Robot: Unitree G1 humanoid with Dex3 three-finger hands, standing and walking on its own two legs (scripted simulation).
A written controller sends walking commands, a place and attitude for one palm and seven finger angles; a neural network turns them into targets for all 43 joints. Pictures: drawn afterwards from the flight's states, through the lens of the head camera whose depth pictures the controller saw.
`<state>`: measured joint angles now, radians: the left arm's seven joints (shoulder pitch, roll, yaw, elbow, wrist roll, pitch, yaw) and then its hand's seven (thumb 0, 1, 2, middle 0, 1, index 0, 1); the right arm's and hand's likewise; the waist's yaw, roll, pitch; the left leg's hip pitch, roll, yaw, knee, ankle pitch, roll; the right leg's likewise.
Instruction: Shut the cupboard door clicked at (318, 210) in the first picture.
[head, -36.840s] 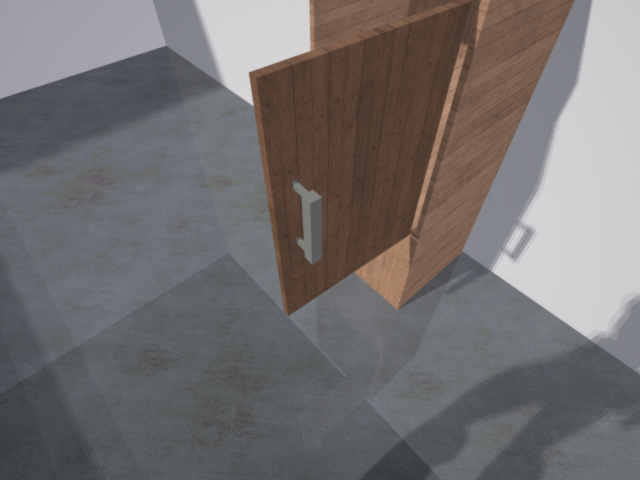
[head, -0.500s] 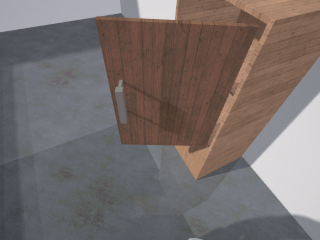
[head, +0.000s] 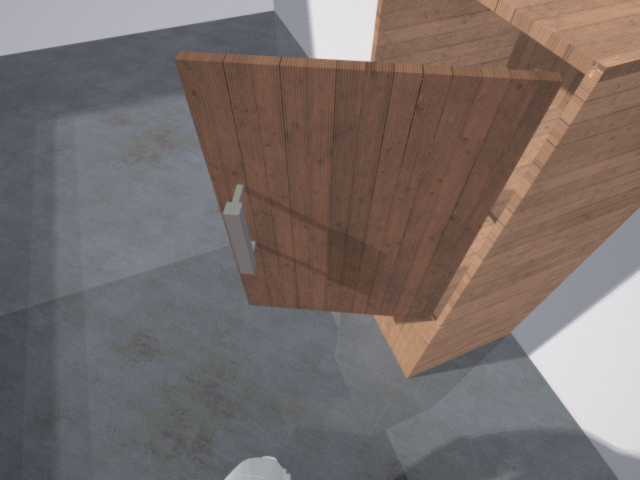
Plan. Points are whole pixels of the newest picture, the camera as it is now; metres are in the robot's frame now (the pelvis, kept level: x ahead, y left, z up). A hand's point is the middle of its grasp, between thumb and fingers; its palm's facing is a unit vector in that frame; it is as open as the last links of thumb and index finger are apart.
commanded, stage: come to a stop and stand still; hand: left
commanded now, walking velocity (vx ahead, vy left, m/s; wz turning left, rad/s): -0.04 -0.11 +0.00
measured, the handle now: (243, 231) +0.46 +0.16 -0.03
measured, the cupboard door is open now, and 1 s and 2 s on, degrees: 63 63 63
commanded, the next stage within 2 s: look again from close up in 0.94 s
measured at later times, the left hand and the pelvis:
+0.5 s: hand out of the picture +0.00 +0.21 -0.18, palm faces -0.01 -0.98 -0.19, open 7.4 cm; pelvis -0.03 +0.02 +0.00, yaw -1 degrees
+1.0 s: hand out of the picture -0.03 +0.14 -0.18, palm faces +0.02 -0.99 -0.14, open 7.3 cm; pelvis -0.03 -0.02 +0.00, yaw -1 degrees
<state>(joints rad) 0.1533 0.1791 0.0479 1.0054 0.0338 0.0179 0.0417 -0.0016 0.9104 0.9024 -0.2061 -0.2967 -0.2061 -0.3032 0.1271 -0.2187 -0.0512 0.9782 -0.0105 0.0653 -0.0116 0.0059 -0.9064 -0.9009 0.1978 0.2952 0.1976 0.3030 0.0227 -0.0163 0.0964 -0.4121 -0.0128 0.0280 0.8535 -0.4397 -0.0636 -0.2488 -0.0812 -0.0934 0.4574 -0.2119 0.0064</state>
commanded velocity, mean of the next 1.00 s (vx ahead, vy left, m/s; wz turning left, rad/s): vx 0.02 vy -0.06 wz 0.00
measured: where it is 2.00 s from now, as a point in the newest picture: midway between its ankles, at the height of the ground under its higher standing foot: outside the picture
